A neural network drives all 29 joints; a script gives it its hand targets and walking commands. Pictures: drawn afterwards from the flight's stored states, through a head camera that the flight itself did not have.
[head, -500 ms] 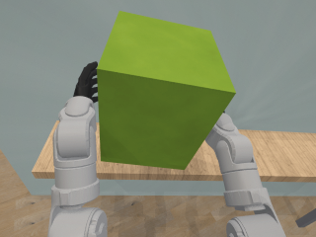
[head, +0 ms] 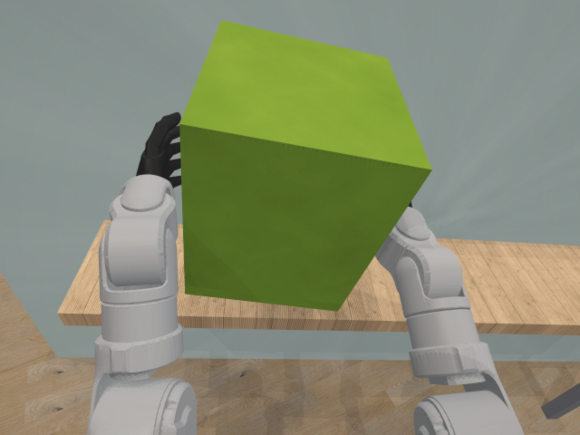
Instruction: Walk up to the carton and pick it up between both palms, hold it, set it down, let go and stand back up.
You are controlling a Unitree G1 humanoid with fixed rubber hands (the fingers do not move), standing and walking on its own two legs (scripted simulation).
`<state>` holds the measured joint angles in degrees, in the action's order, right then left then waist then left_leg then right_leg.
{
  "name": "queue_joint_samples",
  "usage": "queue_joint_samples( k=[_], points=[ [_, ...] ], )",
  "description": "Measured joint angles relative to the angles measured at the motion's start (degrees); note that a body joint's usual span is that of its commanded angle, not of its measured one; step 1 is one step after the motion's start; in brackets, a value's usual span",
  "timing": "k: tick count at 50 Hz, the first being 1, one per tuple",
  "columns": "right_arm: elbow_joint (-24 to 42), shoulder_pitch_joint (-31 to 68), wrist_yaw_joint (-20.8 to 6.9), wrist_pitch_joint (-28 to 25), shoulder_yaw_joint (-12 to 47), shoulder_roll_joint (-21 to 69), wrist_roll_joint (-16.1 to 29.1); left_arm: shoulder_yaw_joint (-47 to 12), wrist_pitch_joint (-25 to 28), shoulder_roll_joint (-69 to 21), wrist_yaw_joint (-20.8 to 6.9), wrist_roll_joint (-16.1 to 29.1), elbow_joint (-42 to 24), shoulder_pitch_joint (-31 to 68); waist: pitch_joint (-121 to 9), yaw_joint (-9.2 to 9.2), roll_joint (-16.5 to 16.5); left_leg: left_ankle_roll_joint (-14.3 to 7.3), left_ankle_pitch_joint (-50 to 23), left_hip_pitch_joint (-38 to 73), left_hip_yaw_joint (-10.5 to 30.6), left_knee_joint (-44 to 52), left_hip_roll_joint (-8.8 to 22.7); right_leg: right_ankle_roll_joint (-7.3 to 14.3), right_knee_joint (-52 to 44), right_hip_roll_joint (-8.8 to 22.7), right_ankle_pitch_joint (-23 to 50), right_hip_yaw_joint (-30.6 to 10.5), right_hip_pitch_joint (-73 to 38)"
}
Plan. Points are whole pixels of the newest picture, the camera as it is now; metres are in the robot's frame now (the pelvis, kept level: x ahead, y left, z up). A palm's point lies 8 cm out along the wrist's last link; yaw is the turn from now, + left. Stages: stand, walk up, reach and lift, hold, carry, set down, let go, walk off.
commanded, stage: hold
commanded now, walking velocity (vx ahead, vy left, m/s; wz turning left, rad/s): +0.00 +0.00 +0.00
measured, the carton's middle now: (284, 177) +0.37 +0.01 +0.22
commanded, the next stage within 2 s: set down in 0.52 s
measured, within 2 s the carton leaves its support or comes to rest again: neither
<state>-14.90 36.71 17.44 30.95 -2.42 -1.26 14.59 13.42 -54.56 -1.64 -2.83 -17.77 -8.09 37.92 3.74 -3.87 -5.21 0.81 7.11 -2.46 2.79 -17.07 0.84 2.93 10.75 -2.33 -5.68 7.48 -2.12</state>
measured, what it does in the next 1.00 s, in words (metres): stands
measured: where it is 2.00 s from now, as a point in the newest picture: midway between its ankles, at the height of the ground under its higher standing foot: outside the picture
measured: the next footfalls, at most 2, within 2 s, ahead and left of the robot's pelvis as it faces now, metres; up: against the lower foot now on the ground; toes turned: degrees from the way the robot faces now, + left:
none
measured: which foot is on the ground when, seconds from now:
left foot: down 0.00-1.00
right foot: down 0.00-1.00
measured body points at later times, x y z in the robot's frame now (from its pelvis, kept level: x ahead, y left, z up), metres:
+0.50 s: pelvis +0.00 +0.00 +0.00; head -0.02 +0.04 +0.45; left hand +0.37 +0.16 +0.22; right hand +0.37 -0.13 +0.20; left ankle +0.04 +0.13 -0.75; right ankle +0.02 -0.08 -0.75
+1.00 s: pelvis +0.01 +0.01 +0.00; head +0.02 +0.04 +0.45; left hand +0.39 +0.15 +0.16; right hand +0.38 -0.14 +0.11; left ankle +0.04 +0.13 -0.75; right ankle +0.02 -0.08 -0.75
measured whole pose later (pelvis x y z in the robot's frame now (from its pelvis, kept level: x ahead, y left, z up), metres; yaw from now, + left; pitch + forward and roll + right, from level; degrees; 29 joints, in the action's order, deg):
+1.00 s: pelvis +0.01 +0.01 +0.00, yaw +0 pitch -7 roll -1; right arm -26.0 26.4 12.0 4.3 -6.3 2.7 1.9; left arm 10.1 -29.9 -4.5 -1.5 -16.7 2.4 29.8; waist 8.4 -1.3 -4.8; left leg 0.2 7.0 -0.3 2.9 -14.7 0.0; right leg 2.3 8.9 -1.6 -5.9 7.6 -4.2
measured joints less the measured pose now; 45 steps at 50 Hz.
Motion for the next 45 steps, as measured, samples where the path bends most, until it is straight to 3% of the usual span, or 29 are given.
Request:
queue_joint_samples(
  k=[29, 35, 45],
  points=[
    [0.9, -0.6, 0.2, -0.8, 0.4, 0.0, -0.1, -0.1, 1.0, -0.2, -0.2, 0.0, -0.8, -0.7, 0.1, -0.13, 0.0, -0.1, 0.1, 0.1, 0.0, 0.1, -0.2, -0.1, 0.1, 0.2, -0.1, 0.0, -0.1],
    [-1.0, -0.8, -1.6, -5.7, -1.3, 1.3, -3.5, 1.0, 7.3, -1.4, -1.1, -1.1, 1.6, -0.9, 1.5, 0.39, -0.2, -0.2, -0.2, 1.3, 0.0, 0.8, -0.4, -0.3, 0.7, 0.5, -0.5, 0.0, -0.7],
    [-9.7, -6.0, -5.4, -21.6, -4.8, 4.8, -12.7, -0.4, 20.3, -2.3, -0.8, -0.7, 9.2, -4.0, 4.6, 1.88, 0.1, -0.4, -0.3, 2.8, 0.4, 2.0, -0.8, -0.5, -0.7, 0.8, -0.5, 0.4, -2.5]
  ],
)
